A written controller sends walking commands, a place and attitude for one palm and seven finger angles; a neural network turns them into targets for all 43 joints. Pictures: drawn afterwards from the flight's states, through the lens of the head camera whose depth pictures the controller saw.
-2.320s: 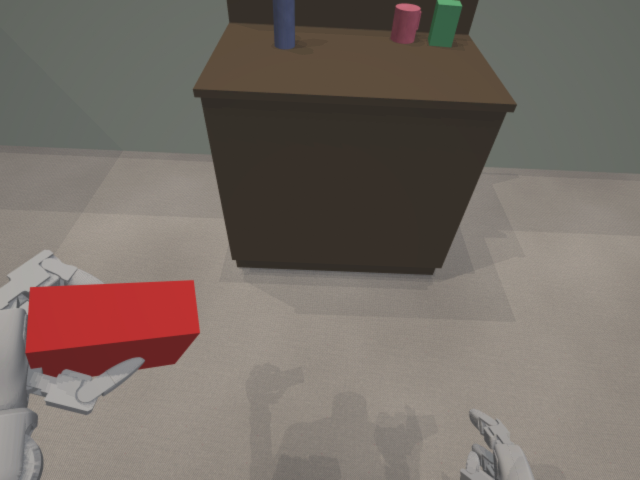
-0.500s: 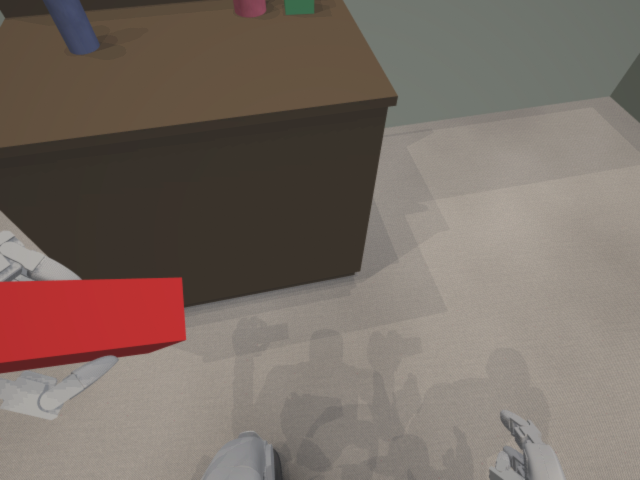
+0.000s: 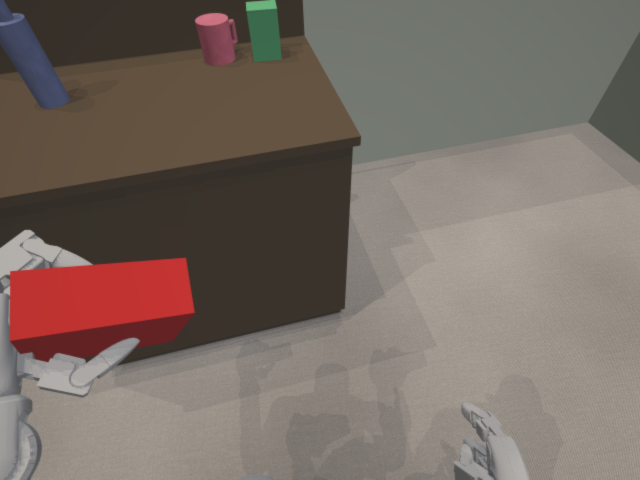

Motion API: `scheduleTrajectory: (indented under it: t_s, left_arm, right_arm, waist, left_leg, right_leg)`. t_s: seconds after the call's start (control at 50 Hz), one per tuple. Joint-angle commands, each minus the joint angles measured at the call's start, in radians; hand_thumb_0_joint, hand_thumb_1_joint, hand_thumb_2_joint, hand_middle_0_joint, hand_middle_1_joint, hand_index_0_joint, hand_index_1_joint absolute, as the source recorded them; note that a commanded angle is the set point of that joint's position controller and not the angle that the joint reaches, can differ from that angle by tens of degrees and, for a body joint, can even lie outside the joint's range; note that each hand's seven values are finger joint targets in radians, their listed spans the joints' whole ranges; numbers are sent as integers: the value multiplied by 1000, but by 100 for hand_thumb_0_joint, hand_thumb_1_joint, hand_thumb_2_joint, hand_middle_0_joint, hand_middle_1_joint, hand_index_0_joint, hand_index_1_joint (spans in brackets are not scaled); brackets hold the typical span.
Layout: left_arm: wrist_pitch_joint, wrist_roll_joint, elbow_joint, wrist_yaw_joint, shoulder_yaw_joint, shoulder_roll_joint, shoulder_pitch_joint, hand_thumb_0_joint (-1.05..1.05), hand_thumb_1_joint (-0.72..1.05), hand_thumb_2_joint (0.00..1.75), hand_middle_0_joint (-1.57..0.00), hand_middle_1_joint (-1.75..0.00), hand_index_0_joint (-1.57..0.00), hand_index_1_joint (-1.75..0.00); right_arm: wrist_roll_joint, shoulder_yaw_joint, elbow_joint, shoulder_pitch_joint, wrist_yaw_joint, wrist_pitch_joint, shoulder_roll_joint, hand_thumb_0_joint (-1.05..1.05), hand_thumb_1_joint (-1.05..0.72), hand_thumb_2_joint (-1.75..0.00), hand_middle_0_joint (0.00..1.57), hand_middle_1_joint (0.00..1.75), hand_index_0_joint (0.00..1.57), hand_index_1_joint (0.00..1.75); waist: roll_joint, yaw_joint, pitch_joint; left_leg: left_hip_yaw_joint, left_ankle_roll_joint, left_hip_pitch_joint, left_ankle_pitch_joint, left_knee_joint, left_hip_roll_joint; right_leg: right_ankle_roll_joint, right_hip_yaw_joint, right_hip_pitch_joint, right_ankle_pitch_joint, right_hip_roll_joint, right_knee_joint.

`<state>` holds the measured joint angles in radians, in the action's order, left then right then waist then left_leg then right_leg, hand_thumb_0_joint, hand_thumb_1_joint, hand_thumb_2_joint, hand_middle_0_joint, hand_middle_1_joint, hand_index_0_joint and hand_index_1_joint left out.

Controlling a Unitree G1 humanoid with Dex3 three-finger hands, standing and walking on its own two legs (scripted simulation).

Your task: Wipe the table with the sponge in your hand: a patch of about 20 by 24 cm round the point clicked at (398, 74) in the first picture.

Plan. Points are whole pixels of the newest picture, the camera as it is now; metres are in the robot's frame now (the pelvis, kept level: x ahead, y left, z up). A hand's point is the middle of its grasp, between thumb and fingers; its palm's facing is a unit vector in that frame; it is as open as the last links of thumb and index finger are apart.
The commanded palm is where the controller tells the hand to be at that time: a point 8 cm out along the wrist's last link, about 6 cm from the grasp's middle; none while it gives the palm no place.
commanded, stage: take the last steps up to it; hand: left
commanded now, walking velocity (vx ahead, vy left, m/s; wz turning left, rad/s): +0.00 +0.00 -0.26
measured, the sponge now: (133, 309) +0.23 +0.20 +0.16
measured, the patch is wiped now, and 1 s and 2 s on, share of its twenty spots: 0.00 0.00 0.00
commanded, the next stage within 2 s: come to a stop and stand still in 1.60 s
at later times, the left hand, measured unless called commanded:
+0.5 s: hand (133, 295) +0.24 +0.20 +0.17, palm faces +0.35 -0.83 -0.43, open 9.7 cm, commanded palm +0.18 +0.25 +0.18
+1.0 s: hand (158, 230) +0.32 +0.21 +0.18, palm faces +0.37 -0.80 -0.48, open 9.7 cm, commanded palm +0.27 +0.25 +0.18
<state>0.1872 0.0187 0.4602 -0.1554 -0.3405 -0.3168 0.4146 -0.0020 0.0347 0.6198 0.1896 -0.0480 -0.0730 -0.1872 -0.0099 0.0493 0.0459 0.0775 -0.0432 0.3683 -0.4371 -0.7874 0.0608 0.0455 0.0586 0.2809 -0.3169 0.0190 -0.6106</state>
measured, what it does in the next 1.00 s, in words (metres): steps on the spot: left foot, then left foot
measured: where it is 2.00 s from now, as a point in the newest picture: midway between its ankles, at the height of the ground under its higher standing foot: (349, 457)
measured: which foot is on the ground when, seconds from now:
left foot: up 0.00-0.08, down 0.10-0.32, up 0.34-0.64, down 0.66-0.98, up 1.00-1.00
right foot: down 0.00-0.68, up 0.70-0.96, down 0.98-1.00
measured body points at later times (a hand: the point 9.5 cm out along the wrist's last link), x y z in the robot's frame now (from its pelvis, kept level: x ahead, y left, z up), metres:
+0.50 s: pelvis +0.01 -0.02 +0.01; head +0.02 -0.03 +0.46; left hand +0.21 +0.24 +0.20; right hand +0.13 -0.27 -0.10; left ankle +0.02 +0.12 -0.68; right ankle +0.01 -0.10 -0.73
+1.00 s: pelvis +0.09 -0.02 -0.01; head +0.11 -0.04 +0.44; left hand +0.29 +0.25 +0.20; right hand +0.25 -0.23 -0.11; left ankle +0.09 +0.12 -0.73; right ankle +0.11 -0.11 -0.73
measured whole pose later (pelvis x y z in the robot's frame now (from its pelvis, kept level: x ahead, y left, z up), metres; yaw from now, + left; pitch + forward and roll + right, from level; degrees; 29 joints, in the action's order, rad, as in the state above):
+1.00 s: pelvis +0.09 -0.02 -0.01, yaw -2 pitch +0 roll +0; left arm 0.22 0.00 0.50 -0.16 -0.35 -0.38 0.47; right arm 0.00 0.02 0.61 0.23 -0.06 -0.12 -0.15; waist -0.03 0.02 0.04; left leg 0.10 -0.02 0.28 -0.35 -0.65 0.10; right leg 0.01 0.15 0.30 -0.29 0.04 -0.60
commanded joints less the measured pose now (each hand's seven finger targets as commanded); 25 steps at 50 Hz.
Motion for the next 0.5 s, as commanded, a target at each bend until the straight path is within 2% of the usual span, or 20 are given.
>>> scheduleTrajectory:
  t_s: [0.0,0.04,0.06,0.08,0.1,0.12,0.14,0.18,0.22,0.24,0.26,0.28,0.3,0.32,0.34,0.36,0.38,0.4,0.44,0.48]
  left_arm:
    - [72,-3,233,-25,-134,-226,-74,0,10,130,-120,-160,-120,-160]
    - [76,3,279,-27,-140,-223,-25,0,10,130,-120,-160,-120,-160]
    - [76,8,293,-28,-148,-234,-2,0,10,130,-120,-160,-120,-160]
    - [84,8,315,-24,-144,-230,15,0,10,130,-120,-160,-120,-160]
    - [85,11,262,-22,-159,-229,103,0,10,130,-120,-160,-120,-160]
    - [88,14,301,-20,-142,-222,92,0,10,130,-120,-160,-120,-160]
    - [93,10,311,-21,-138,-229,66,0,10,130,-120,-160,-120,-160]
    - [99,2,308,-26,-136,-228,23,0,10,130,-120,-160,-120,-160]
    - [90,-5,265,-29,-126,-211,18,0,10,130,-120,-160,-120,-160]
    - [88,-5,241,-29,-124,-207,7,0,10,130,-120,-160,-120,-160]
    - [85,-7,218,-27,-122,-209,-6,0,10,130,-120,-160,-120,-160]
    - [85,-5,199,-27,-128,-220,-3,0,10,130,-120,-160,-120,-160]
    - [84,0,173,-30,-144,-239,0,0,10,130,-120,-160,-120,-160]
    - [90,2,188,-32,-133,-238,-37,0,10,130,-120,-160,-120,-160]
    - [101,2,197,-30,-131,-239,-57,0,10,130,-120,-160,-120,-160]
    - [109,-2,207,-27,-139,-253,-85,0,10,130,-120,-160,-120,-160]
    - [118,-6,205,-22,-128,-239,-69,0,10,130,-120,-160,-120,-160]
    - [123,-9,198,-21,-133,-240,-47,0,10,130,-120,-160,-120,-160]
    - [127,-8,207,-18,-134,-236,-24,0,10,130,-120,-160,-120,-160]
    - [127,-6,218,-23,-138,-234,5,0,10,130,-120,-160,-120,-160]
  right_arm:
    - [1,-47,-182,-83,-25,-36,-83,0,-90,-90,20,30,20,30]
    - [1,-62,-196,-61,-25,-18,-96,0,-90,-90,20,30,20,30]
    - [-4,-72,-204,-53,-23,-14,-110,0,-90,-90,20,30,20,30]
    - [-8,-82,-215,-59,-18,-17,-132,0,-90,-90,20,30,20,30]
    - [-6,-82,-213,-57,-17,-15,-133,0,-90,-90,20,30,20,30]
    - [1,-73,-218,-67,-15,-13,-127,0,-90,-90,20,30,20,30]
    - [4,-70,-211,-73,-17,-16,-127,0,-90,-90,20,30,20,30]
    - [1,-76,-195,-57,-24,-32,-138,0,-90,-90,20,30,20,30]
    - [-5,-85,-186,-48,-25,-42,-154,0,-90,-90,20,30,20,30]
    - [-6,-85,-184,-52,-26,-44,-152,0,-90,-90,20,30,20,30]
    - [-6,-87,-187,-51,-29,-43,-147,0,-90,-90,20,30,20,30]
    - [-4,-88,-185,-45,-29,-43,-135,0,-90,-90,20,30,20,30]
    - [-2,-88,-175,-43,-27,-44,-128,0,-90,-90,20,30,20,30]
    - [0,-86,-171,-57,-23,-49,-132,0,-90,-90,20,30,20,30]
    - [3,-78,-151,-46,-21,-53,-129,0,-90,-90,20,30,20,30]
    - [5,-73,-135,-46,-18,-48,-130,0,-90,-90,20,30,20,30]
    - [5,-70,-131,-45,-17,-47,-122,0,-90,-90,20,30,20,30]
    - [5,-69,-128,-42,-17,-46,-119,0,-90,-90,20,30,20,30]
    - [8,-69,-136,-49,-16,-43,-111,0,-90,-90,20,30,20,30]
    - [11,-67,-151,-52,-19,-48,-96,0,-90,-90,20,30,20,30]
  waist:
    - [140,-39,-221]
    - [83,-48,-250]
    - [46,-51,-265]
    - [-47,-41,-265]
    - [-161,-34,-248]
    - [-284,-41,-202]
    - [-315,-41,-140]
    - [-239,-51,-98]
    - [-230,-57,-104]
    - [-191,-57,-92]
    - [-86,-60,-71]
    - [72,-58,-53]
    - [166,-43,-64]
    - [150,-40,-58]
    - [107,-53,-60]
    - [62,-57,-77]
    - [65,-59,-84]
    - [75,-59,-103]
    - [96,-51,-117]
    - [107,-33,-133]
  left_leg:
    - [4,9,-9,82,164,-30]
    - [9,15,-121,264,324,-6]
    - [-20,30,-194,478,359,50]
    - [-74,55,-245,621,365,123]
    - [-127,93,-278,628,361,180]
    - [-194,135,-231,546,407,232]
    - [-229,168,-152,412,450,263]
    - [-214,174,-97,281,432,254]
    - [-117,134,-36,179,368,191]
    - [-78,113,30,72,333,153]
    - [-29,87,96,-52,260,88]
    - [19,59,176,-121,119,12]
    - [24,48,212,-101,-87,-23]
    - [-52,41,285,-79,-244,-12]
    - [-92,34,320,-28,-320,5]
    - [-105,29,306,1,-327,19]
    - [-91,26,285,38,-297,31]
    - [-73,28,250,63,-242,36]
    - [-26,33,174,89,-94,29]
    - [21,45,89,98,43,9]
  right_leg:
    - [73,-222,-263,898,213,102]
    - [35,-201,-246,798,180,67]
    - [3,-162,-207,669,143,47]
    - [-22,-146,-147,480,89,43]
    - [-36,-117,-53,220,38,30]
    - [-42,-52,-4,-23,4,-30]
    - [-39,-21,5,-145,-7,-67]
    - [-38,3,-20,-133,-10,-8]
    - [-37,22,-110,-51,-10,91]
    - [-27,-14,-151,-50,12,132]
    - [7,-138,-145,-149,76,194]
    - [68,-359,-134,-257,194,286]
    - [134,-552,-135,-314,319,393]
    - [183,-624,-174,-245,379,422]
    - [197,-559,-209,-88,383,404]
    - [188,-467,-209,40,362,372]
    - [166,-356,-218,186,337,345]
    - [149,-279,-218,286,315,319]
    - [131,-211,-203,355,289,300]
    - [127,-192,-190,294,272,293]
